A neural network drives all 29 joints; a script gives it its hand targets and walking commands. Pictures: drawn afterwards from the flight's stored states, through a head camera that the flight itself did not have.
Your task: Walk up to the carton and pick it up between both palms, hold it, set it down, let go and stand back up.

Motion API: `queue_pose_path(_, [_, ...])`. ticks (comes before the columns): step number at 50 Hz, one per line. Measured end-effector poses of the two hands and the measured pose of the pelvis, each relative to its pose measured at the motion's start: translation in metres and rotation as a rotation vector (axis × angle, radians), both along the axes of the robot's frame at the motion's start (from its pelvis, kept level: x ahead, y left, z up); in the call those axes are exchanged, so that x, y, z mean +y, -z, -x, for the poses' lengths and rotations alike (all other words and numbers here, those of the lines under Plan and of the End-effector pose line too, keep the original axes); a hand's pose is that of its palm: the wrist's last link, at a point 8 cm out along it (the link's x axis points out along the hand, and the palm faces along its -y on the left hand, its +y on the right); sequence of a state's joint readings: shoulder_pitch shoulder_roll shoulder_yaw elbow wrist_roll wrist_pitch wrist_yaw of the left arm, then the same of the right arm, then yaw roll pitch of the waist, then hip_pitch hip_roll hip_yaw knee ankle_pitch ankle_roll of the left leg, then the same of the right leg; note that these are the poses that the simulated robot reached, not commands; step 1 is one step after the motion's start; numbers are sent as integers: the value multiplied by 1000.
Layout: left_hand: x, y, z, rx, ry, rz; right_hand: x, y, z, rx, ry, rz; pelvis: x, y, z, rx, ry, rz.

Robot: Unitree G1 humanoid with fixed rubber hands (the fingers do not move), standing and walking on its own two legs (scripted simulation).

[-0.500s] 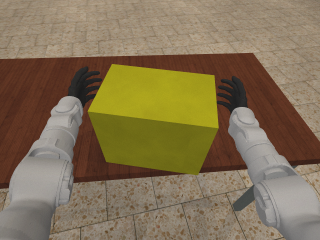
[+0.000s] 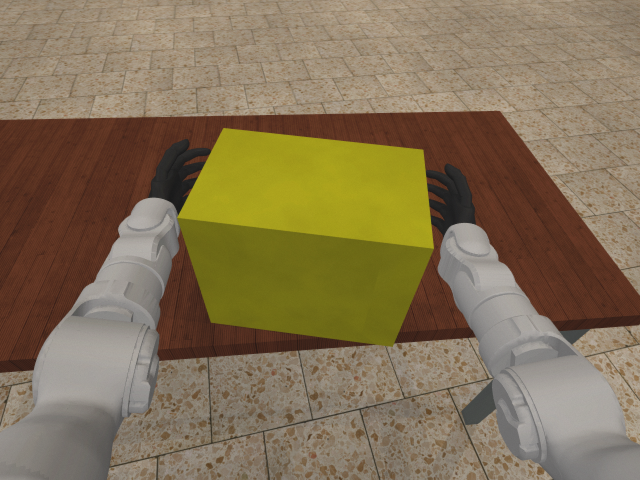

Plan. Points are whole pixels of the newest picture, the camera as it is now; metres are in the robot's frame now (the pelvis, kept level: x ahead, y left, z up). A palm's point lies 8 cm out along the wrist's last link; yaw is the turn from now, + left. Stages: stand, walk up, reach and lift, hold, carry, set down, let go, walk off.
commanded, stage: reach and lift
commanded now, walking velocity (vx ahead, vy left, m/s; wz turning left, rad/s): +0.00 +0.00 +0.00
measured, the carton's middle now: (310, 241) +0.42 -0.02 +0.05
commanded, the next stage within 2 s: none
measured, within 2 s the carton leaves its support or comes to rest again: leaves its support in 1.66 s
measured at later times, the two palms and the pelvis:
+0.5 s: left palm (173, 196) +0.46 +0.15 +0.12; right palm (454, 221) +0.38 -0.21 +0.11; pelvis +0.01 +0.00 +0.00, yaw +0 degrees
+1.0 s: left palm (173, 196) +0.46 +0.15 +0.12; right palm (455, 222) +0.38 -0.21 +0.11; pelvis +0.01 +0.00 +0.00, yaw +0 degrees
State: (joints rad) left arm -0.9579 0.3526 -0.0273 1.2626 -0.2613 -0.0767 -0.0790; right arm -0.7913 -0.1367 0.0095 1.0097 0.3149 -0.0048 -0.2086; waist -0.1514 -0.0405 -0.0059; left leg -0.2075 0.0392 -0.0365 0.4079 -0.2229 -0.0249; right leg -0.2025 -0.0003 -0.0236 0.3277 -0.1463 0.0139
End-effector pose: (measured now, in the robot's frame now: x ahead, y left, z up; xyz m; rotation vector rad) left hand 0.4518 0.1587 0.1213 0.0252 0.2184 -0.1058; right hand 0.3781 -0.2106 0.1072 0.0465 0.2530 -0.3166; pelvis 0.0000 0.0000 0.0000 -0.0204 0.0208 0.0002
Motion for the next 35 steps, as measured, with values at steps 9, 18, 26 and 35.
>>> queue_pose_path(9, [-3,0,-8,-12,6,7,0,0,-7,-2,10,6,0,0,-7,9,0,0])
queue_pose_path(18, [-4,0,-9,-15,12,-2,0,0,-8,-7,23,7,0,0,-8,11,0,0])
queue_pose_path(26, [-6,0,-7,-16,14,-12,0,0,-6,-6,31,9,0,0,-6,9,0,0])
queue_pose_path(35, [-6,0,-6,-17,14,-20,0,0,-5,-6,34,4,0,0,-6,9,0,0])
